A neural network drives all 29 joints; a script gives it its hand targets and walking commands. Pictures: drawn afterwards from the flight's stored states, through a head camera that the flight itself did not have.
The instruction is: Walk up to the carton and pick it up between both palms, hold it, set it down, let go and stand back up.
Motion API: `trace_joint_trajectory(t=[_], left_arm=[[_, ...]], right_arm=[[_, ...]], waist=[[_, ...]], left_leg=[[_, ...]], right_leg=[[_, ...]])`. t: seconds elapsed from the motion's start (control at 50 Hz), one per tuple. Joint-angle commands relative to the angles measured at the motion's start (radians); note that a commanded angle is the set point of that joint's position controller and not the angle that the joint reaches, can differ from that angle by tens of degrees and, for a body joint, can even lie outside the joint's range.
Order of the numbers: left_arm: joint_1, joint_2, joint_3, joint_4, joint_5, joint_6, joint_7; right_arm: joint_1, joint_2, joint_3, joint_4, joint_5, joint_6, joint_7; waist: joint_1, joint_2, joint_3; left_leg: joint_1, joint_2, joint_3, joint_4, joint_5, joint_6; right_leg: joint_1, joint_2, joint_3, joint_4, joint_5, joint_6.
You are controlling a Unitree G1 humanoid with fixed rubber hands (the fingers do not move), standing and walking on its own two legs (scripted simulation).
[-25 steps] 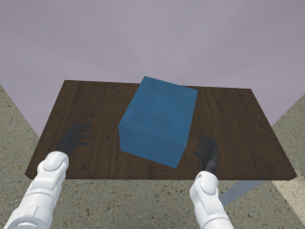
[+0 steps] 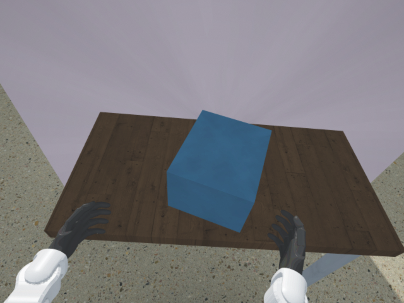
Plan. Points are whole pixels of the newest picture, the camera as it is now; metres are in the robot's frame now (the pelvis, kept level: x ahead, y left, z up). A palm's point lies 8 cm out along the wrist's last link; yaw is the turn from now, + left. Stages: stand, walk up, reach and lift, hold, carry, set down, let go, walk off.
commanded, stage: set down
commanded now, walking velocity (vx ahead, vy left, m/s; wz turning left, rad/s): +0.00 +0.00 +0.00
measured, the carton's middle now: (220, 167) +0.47 -0.04 -0.04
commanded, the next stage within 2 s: let go in 1.92 s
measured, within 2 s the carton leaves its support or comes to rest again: neither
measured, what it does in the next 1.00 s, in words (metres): stands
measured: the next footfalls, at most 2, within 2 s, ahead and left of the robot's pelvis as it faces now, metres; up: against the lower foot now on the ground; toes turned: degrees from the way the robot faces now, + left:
none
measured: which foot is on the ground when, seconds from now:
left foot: down 0.00-1.00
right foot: down 0.00-1.00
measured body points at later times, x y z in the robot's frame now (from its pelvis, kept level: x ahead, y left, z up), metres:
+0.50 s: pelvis +0.01 -0.01 +0.00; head +0.03 +0.00 +0.45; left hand +0.22 +0.25 +0.00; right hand +0.21 -0.18 +0.00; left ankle +0.03 +0.09 -0.73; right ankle +0.04 -0.17 -0.73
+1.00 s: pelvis +0.02 -0.02 +0.01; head +0.05 -0.01 +0.45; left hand +0.21 +0.24 -0.02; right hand +0.21 -0.19 -0.01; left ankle +0.03 +0.09 -0.73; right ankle +0.04 -0.17 -0.73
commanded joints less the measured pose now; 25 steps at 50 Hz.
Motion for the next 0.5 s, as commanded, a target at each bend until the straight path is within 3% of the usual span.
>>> trace_joint_trajectory(t=[0.0, 0.02, 0.08, 0.1, 0.12, 0.14, 0.16, 0.18, 0.2, 0.24, 0.26, 0.28, 0.3, 0.32, 0.36, 0.4, 0.42, 0.44, 0.48], left_arm=[[-0.176, 0.203, 0.012, -0.31, -0.151, -0.044, 0.002], [-0.169, 0.201, 0.002, -0.267, -0.149, -0.047, -0.004], [-0.076, 0.18, 0.005, -0.323, -0.162, -0.04, -0.005], [-0.053, 0.189, 0.022, -0.295, -0.155, -0.037, -0.013], [-0.088, 0.2, 0.026, -0.3, -0.145, -0.04, -0.016], [-0.037, 0.198, 0.044, -0.292, -0.137, -0.034, -0.015], [-0.071, 0.207, 0.044, -0.312, -0.131, -0.033, -0.018], [-0.047, 0.179, 0.032, -0.302, -0.124, -0.03, -0.016], [-0.06, 0.194, 0.032, -0.315, -0.116, -0.016, -0.009], [-0.038, 0.198, 0.041, -0.388, -0.122, -0.036, -0.001], [-0.004, 0.178, 0.041, -0.378, -0.104, -0.028, -0.005], [0.001, 0.185, 0.061, -0.361, -0.11, -0.022, -0.009], [0.012, 0.191, 0.059, -0.392, -0.123, -0.031, -0.009], [0.003, 0.185, 0.059, -0.363, -0.108, -0.031, -0.015], [-0.024, 0.182, 0.064, -0.366, -0.101, -0.03, -0.006], [0.033, 0.163, 0.074, -0.349, -0.098, -0.024, -0.001], [0.031, 0.165, 0.075, -0.327, -0.102, -0.015, -0.003], [0.047, 0.15, 0.078, -0.323, -0.064, -0.009, 0.002], [0.05, 0.15, 0.093, -0.316, -0.077, -0.013, 0.007]], right_arm=[[-0.02, -0.03, 0.106, -0.337, -0.028, -0.019, 0.01], [-0.02, -0.033, 0.103, -0.3, -0.033, 0.004, 0.013], [0.046, -0.035, 0.098, -0.338, -0.039, 0.022, 0.011], [0.07, -0.015, 0.122, -0.333, -0.037, 0.033, 0.007], [0.064, -0.025, 0.117, -0.368, -0.036, 0.033, 0.007], [0.085, -0.019, 0.121, -0.348, -0.035, 0.032, 0.01], [0.126, -0.02, 0.124, -0.36, -0.043, 0.038, 0.012], [0.11, -0.034, 0.09, -0.334, -0.057, 0.045, 0.012], [0.1, -0.041, 0.112, -0.329, -0.041, 0.056, 0.026], [0.151, -0.032, 0.095, -0.366, -0.052, 0.04, 0.022], [0.189, -0.034, 0.107, -0.346, -0.042, 0.042, 0.026], [0.188, -0.061, 0.12, -0.405, -0.033, 0.038, 0.027], [0.2, -0.034, 0.103, -0.418, -0.023, 0.033, 0.024], [0.189, -0.047, 0.098, -0.382, -0.047, 0.031, 0.02], [0.172, -0.035, 0.113, -0.396, -0.037, 0.039, 0.037], [0.208, -0.064, 0.085, -0.372, -0.055, 0.037, 0.05], [0.198, -0.064, 0.108, -0.397, -0.05, 0.03, 0.05], [0.203, -0.072, 0.114, -0.331, -0.047, 0.036, 0.067], [0.225, -0.08, 0.089, -0.343, -0.047, 0.026, 0.074]], waist=[[0.014, 0.088, -0.177], [0.028, 0.117, -0.148], [0.025, 0.125, -0.128], [0.036, 0.089, -0.105], [0.033, 0.104, -0.108], [0.038, 0.079, -0.085], [0.044, 0.094, -0.081], [0.018, 0.112, -0.055], [0.041, 0.15, -0.062], [0.024, 0.149, -0.094], [0.039, 0.152, -0.078], [0.042, 0.131, -0.091], [0.028, 0.121, -0.077], [0.019, 0.101, -0.068], [0.033, 0.136, -0.057], [0.023, 0.127, -0.049], [0.043, 0.096, -0.077], [0.058, 0.127, -0.05], [0.042, 0.122, -0.075]], left_leg=[[0.099, 0.048, 0.009, -0.268, -0.04, -0.01], [0.054, 0.063, -0.008, -0.305, -0.129, -0.001], [0.036, 0.084, -0.031, -0.336, -0.121, 0.005], [0.042, 0.068, -0.009, -0.319, -0.121, 0.004], [0.065, 0.066, -0.018, -0.321, -0.129, 0.005], [0.07, 0.063, -0.016, -0.319, -0.103, 0.004], [0.046, 0.055, -0.001, -0.315, -0.113, 0.001], [0.08, 0.07, -0.018, -0.327, -0.123, -0.004], [0.044, 0.074, -0.021, -0.353, -0.161, -0.001], [0.028, 0.075, -0.018, -0.346, -0.094, -0.007], [0.057, 0.077, -0.02, -0.338, -0.015, -0.005], [0.062, 0.065, -0.004, -0.322, 0.017, -0.008], [0.053, 0.054, 0.0, -0.311, 0.035, -0.011], [0.062, 0.053, 0.001, -0.315, -0.006, -0.007], [0.018, 0.062, -0.006, -0.351, -0.085, 0.003], [0.055, 0.058, -0.009, -0.343, -0.023, -0.006], [0.085, 0.043, 0.013, -0.302, 0.028, -0.012], [0.121, 0.041, 0.004, -0.312, 0.031, -0.018], [0.127, 0.048, 0.001, -0.314, 0.053, -0.017]], right_leg=[[0.262, 0.031, 0.007, -0.048, -0.035, -0.06], [0.312, 0.039, 0.002, -0.029, -0.062, -0.054], [0.383, 0.041, 0.003, -0.008, 0.009, -0.047], [0.369, 0.034, 0.017, -0.029, -0.011, -0.042], [0.368, 0.023, 0.013, -0.037, -0.03, -0.05], [0.362, 0.02, 0.017, -0.041, -0.021, -0.048], [0.368, 0.011, 0.019, -0.045, -0.037, -0.046], [0.332, 0.026, 0.005, -0.042, -0.044, -0.056], [0.365, 0.03, 0.002, -0.031, -0.065, -0.049], [0.423, 0.032, 0.001, -0.017, 0.01, -0.04], [0.42, 0.039, -0.003, -0.02, 0.03, -0.043], [0.415, 0.036, 0.002, -0.029, 0.032, -0.045], [0.381, 0.023, 0.015, -0.034, 0.044, -0.054], [0.371, 0.013, 0.019, -0.046, 0.016, -0.047], [0.402, 0.027, 0.005, -0.028, -0.022, -0.043], [0.396, 0.032, -0.007, -0.025, 0.008, -0.043], [0.377, 0.011, 0.019, -0.053, 0.012, -0.051], [0.335, 0.013, 0.009, -0.056, -0.022, -0.06], [0.345, 0.023, -0.003, -0.045, 0.015, -0.051]])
